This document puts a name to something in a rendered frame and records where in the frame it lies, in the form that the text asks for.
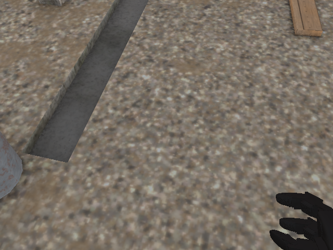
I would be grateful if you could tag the robot right hand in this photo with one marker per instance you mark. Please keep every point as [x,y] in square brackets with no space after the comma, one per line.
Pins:
[319,233]

